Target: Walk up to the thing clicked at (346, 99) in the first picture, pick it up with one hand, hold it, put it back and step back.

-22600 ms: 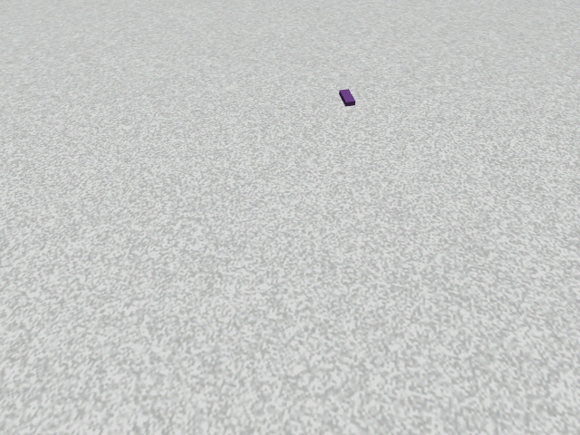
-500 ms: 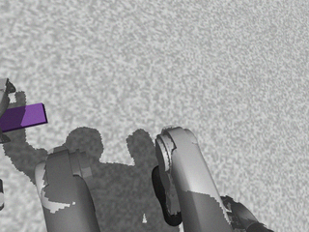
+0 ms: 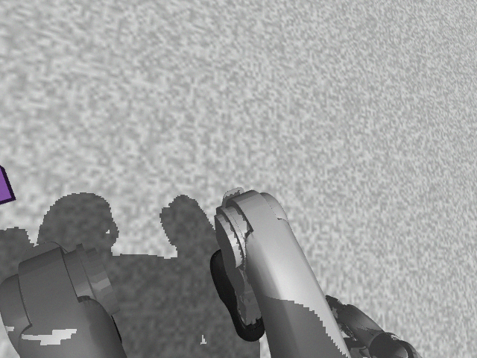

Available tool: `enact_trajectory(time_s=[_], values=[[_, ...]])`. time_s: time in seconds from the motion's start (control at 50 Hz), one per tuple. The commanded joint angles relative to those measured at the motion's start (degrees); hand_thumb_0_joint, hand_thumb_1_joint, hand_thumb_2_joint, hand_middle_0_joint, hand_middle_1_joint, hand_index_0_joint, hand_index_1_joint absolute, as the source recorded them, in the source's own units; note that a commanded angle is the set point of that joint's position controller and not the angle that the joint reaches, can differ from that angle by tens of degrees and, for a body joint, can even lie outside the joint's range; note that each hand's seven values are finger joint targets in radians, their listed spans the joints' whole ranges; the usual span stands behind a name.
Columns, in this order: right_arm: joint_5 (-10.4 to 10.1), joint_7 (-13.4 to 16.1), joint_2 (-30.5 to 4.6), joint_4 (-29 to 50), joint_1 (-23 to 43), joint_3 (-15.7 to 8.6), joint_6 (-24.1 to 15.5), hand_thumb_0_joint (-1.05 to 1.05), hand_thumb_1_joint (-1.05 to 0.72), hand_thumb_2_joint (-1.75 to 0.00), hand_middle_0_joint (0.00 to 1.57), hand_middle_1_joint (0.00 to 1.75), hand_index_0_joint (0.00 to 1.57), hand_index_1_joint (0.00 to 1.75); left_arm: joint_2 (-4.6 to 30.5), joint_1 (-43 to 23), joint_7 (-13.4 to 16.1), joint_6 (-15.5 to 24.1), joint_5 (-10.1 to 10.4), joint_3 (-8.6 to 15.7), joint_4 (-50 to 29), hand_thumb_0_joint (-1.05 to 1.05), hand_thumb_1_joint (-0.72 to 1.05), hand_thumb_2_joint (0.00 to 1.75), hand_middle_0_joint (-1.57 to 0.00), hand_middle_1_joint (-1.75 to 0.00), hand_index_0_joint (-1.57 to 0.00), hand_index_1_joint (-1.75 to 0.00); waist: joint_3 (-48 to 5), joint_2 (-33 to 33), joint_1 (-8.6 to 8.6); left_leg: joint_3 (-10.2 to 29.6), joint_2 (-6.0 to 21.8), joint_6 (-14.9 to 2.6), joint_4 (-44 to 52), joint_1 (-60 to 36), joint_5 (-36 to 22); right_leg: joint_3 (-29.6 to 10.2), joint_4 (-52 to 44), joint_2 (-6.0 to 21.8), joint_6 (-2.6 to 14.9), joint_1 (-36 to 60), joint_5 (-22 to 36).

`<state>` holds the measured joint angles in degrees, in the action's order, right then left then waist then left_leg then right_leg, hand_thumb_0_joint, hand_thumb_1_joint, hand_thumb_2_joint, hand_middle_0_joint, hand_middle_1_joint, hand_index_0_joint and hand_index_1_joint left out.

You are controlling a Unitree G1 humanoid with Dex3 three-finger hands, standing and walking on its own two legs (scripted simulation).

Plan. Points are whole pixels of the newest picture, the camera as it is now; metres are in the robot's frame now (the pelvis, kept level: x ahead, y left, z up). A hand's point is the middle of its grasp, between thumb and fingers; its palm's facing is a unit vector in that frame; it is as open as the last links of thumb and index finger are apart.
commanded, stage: rest palm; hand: left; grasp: from above
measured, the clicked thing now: out of the picture +0.42 +0.34 -0.28
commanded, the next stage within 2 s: close in 0.88 s
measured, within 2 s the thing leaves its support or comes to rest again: neither
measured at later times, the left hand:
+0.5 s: hand out of the picture +0.40 +0.33 -0.25, palm faces -0.43 -0.17 -0.89, open 14.4 cm
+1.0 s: hand out of the picture +0.40 +0.32 -0.26, palm faces -0.42 -0.16 -0.89, open 14.2 cm
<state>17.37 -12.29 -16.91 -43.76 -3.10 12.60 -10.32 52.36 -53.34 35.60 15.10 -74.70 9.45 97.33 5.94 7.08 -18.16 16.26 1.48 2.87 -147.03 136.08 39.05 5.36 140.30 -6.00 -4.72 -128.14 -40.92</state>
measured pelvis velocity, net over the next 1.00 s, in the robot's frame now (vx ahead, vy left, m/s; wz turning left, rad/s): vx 0.00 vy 0.01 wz -0.05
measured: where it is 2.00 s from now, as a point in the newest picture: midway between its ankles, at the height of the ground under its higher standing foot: (181, 338)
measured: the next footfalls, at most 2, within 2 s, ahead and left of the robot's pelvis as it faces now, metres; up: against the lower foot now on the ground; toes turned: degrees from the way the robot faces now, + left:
none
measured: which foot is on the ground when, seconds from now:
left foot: down 0.00-1.00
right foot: down 0.00-1.00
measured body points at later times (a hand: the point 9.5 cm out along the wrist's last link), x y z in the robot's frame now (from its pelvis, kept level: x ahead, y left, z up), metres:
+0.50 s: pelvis +0.00 +0.01 +0.00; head +0.25 +0.14 +0.35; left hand +0.42 +0.33 -0.20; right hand +0.10 -0.25 -0.07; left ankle +0.07 +0.14 -0.26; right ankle +0.10 -0.13 -0.26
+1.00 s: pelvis +0.00 +0.01 +0.00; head +0.25 +0.15 +0.34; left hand +0.42 +0.33 -0.21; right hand +0.09 -0.24 -0.06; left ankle +0.07 +0.14 -0.26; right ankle +0.10 -0.13 -0.26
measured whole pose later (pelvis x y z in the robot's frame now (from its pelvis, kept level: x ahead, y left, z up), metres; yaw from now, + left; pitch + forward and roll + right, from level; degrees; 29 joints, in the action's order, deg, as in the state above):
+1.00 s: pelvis +0.00 +0.01 +0.00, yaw -3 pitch +23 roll -15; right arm 19.1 -16.8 -18.5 -43.1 0.4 16.5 -15.8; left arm 53.4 -50.7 41.2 15.4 -73.3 6.5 97.9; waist 9.1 9.6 -17.8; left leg 19.0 2.1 1.6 -149.7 134.2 41.1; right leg 7.7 139.6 -6.8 -4.8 -124.6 -41.3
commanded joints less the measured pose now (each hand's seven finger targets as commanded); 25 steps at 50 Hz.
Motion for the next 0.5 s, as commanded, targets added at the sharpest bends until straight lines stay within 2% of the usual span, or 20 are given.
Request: enact_trajectory(time_s=[0.0,0.02,0.06,0.08,0.1,0.12,0.14,0.16,0.2,0.24,0.26,0.28,0.34,0.36,0.38,0.42,0.44,0.46,0.48], values=[[0.2,0.4,-17.1,0.7,-8.3,-4.4,-0.5,0.0,-0.89,-0.9,0.2,0.3,0.2,0.3,15.5,-10.8,2.4,0.8,1.6,2.0,-5.7,0.0,-0.55,1.0,-0.06,-0.98,-0.06,-0.99,-37.5,-26.7,0.43,-9.0,1.1,-3.08,13.8,-29.3,-10.1,9.0,-12.6,-0.6,5.31,18.8,16.3],[0.6,0.3,-17.5,0.6,-8.8,-4.2,-0.4,0.0,-0.89,-0.9,0.2,0.3,0.2,0.3,15.8,-10.0,2.6,0.8,1.5,2.5,-6.1,0.0,-0.55,1.0,-0.07,-0.97,-0.05,-0.98,-37.9,-26.9,0.43,-8.9,1.2,-3.0,13.8,-29.8,-11.1,9.4,-12.5,-0.7,5.22,19.1,17.1],[0.7,0.0,-17.1,0.7,-7.4,-3.6,-0.5,0.0,-0.89,-0.9,0.2,0.3,0.2,0.3,15.0,-11.2,2.6,1.4,1.5,1.1,-5.6,0.0,-0.55,1.0,-0.06,-0.97,-0.05,-0.98,-35.7,-26.7,-0.19,-8.6,1.2,-2.96,13.6,-28.8,-9.3,9.9,-12.0,-0.6,5.33,17.2,15.5],[0.8,0.0,-17.9,1.6,-7.3,-4.0,-0.6,0.0,-0.89,-0.9,0.2,0.3,0.2,0.3,13.2,-11.4,2.5,1.7,1.7,-0.2,-6.7,0.0,-0.56,1.01,-0.06,-0.97,-0.05,-0.98,-35.9,-27.9,-0.47,-8.5,1.3,-3.02,13.7,-29.4,-9.7,9.5,-12.6,-0.9,5.33,18.0,16.2],[1.0,-0.2,-17.5,0.8,-7.9,-3.3,-0.6,0.0,-0.89,-0.9,0.2,0.3,0.2,0.3,15.2,-10.7,2.9,1.7,1.8,1.4,-5.3,0.0,-0.56,1.01,-0.06,-0.96,-0.05,-0.98,-35.8,-26.3,-0.63,-8.3,1.4,-3.08,13.0,-28.9,-9.9,9.9,-12.4,-0.7,5.04,18.3,16.6],[0.9,-0.3,-18.4,0.8,-7.8,-3.8,-0.9,0.0,-0.89,-0.9,0.2,0.3,0.2,0.3,15.2,-11.4,3.0,1.9,1.3,0.5,-5.7,0.0,-0.56,1.01,-0.07,-0.96,-0.05,-0.97,-35.2,-26.0,-0.8,-8.3,1.3,-3.1,12.9,-28.6,-9.2,10.0,-12.2,-0.7,5.05,17.5,15.9],[1.0,-0.4,-18.5,0.7,-8.2,-4.0,-1.1,0.0,-0.89,-0.9,0.2,0.3,0.2,0.3,14.7,-10.6,3.2,2.1,1.3,0.6,-5.8,0.0,-0.56,1.01,-0.07,-0.96,-0.05,-0.98,-35.5,-27.0,-0.79,-8.4,1.4,-2.92,13.1,-29.7,-10.2,9.7,-12.1,-0.8,5.14,18.5,16.9],[1.2,-0.6,-18.4,0.6,-8.0,-3.6,-1.2,0.0,-0.89,-0.9,0.2,0.3,0.2,0.3,15.7,-10.9,3.6,2.2,1.4,1.1,-6.2,0.0,-0.56,1.01,-0.07,-0.96,-0.05,-0.98,-35.3,-27.0,-0.72,-8.1,1.4,-2.86,12.9,-29.7,-10.4,10.2,-12.0,-0.7,5.05,18.2,16.9],[1.3,-0.9,-18.6,0.8,-6.9,-3.7,-1.6,0.0,-0.9,-0.9,0.2,0.3,0.2,0.3,14.0,-11.0,4.0,2.2,1.3,-0.4,-6.2,0.0,-0.56,1.01,-0.07,-0.96,-0.05,-0.98,-34.7,-26.7,-0.8,-8.1,1.5,-2.87,12.9,-29.1,-9.4,10.0,-12.5,-0.9,5.09,18.2,15.9],[1.2,-1.1,-18.8,0.7,-8.2,-3.6,-1.6,0.0,-0.89,-0.9,0.2,0.3,0.2,0.3,15.5,-9.8,4.6,2.1,0.9,1.1,-5.8,0.0,-0.58,1.02,-0.07,-0.95,-0.04,-0.97,-35.6,-27.0,-0.92,-7.9,1.6,-2.85,13.1,-30.1,-10.9,10.1,-12.3,-1.0,5.09,19.2,17.4],[1.3,-1.2,-18.7,0.6,-7.3,-3.7,-1.6,0.0,-0.89,-0.9,0.2,0.3,0.2,0.3,14.1,-10.0,4.9,2.0,1.1,0.2,-5.9,0.0,-0.57,1.02,-0.06,-0.95,-0.04,-0.97,-36.0,-26.9,-0.43,-7.9,1.7,-2.76,13.3,-30.1,-10.7,10.2,-12.3,-1.2,5.16,18.9,17.1],[1.3,-1.2,-18.8,0.1,-7.3,-3.7,-1.7,0.0,-0.9,-0.9,0.2,0.3,0.2,0.3,15.1,-10.1,5.3,1.8,0.8,0.8,-5.2,0.0,-0.57,1.01,-0.07,-0.96,-0.05,-0.98,-35.3,-27.5,-0.62,-7.7,1.7,-2.64,13.4,-30.3,-10.7,10.7,-12.0,-1.1,5.18,18.1,16.9],[1.5,-1.7,-19.0,0.6,-6.8,-3.6,-2.3,0.0,-0.9,-0.9,0.2,0.3,0.2,0.3,13.6,-10.8,5.7,1.2,0.8,-0.5,-4.7,0.0,-0.57,1.01,-0.07,-0.96,-0.05,-0.98,-34.7,-27.1,-1.42,-7.7,1.8,-2.74,12.7,-30.3,-10.8,10.6,-12.0,-1.2,5.01,18.3,17.7],[1.2,-1.7,-19.1,0.5,-5.6,-3.7,-2.4,0.0,-0.89,-0.9,0.2,0.3,0.2,0.3,13.3,-11.6,6.0,1.1,0.9,-1.2,-5.5,0.0,-0.55,1.01,-0.07,-0.97,-0.05,-0.98,-34.3,-27.6,-0.95,-7.6,1.9,-2.68,13.1,-29.8,-10.2,10.4,-12.2,-1.3,5.17,18.0,16.9],[1.4,-2.0,-19.2,0.7,-5.9,-3.4,-2.8,0.0,-0.9,-0.9,0.2,0.3,0.2,0.3,12.9,-11.9,6.0,0.9,1.2,-1.6,-4.8,0.0,-0.56,1.0,-0.07,-0.96,-0.05,-0.98,-33.3,-27.9,-1.51,-7.6,1.7,-2.66,13.1,-29.6,-9.8,10.9,-12.1,-1.0,5.1,17.5,16.4],[1.3,-2.2,-19.5,0.5,-6.4,-3.2,-3.0,0.0,-0.9,-0.9,0.2,0.3,0.2,0.3,14.8,-10.5,6.2,0.4,1.2,-0.2,-3.7,0.0,-0.57,1.01,-0.07,-0.96,-0.05,-0.98,-33.4,-27.1,-1.26,-7.5,1.8,-2.7,12.8,-29.9,-10.3,10.9,-12.0,-1.1,5.0,17.9,16.9],[1.3,-2.3,-19.8,0.7,-5.6,-3.5,-3.3,0.0,-0.89,-0.9,0.2,0.3,0.2,0.3,13.4,-11.8,5.9,0.4,1.1,-2.1,-4.7,0.0,-0.56,1.0,-0.07,-0.96,-0.05,-0.98,-33.2,-26.9,-1.56,-7.4,1.8,-2.69,12.7,-29.7,-9.5,10.8,-11.8,-1.0,5.01,17.3,16.1],[1.3,-2.3,-19.7,0.6,-6.1,-3.3,-3.4,0.0,-0.9,-0.9,0.2,0.3,0.2,0.3,14.4,-11.0,6.0,0.3,1.4,-0.5,-3.5,0.0,-0.57,1.0,-0.07,-0.97,-0.05,-0.98,-33.2,-27.2,-1.7,-7.3,1.9,-2.64,12.9,-30.3,-10.3,11.0,-11.9,-1.2,5.02,18.1,16.9],[1.2,-2.4,-19.9,0.4,-5.4,-3.3,-3.6,0.0,-0.9,-0.9,0.2,0.3,0.2,0.3,14.6,-11.8,6.0,0.3,1.6,-1.0,-4.2,0.0,-0.55,0.99,-0.07,-0.97,-0.06,-0.98,-32.6,-27.1,-1.39,-7.2,1.8,-2.62,13.0,-29.5,-9.2,11.0,-12.1,-1.0,4.99,17.2,15.6]])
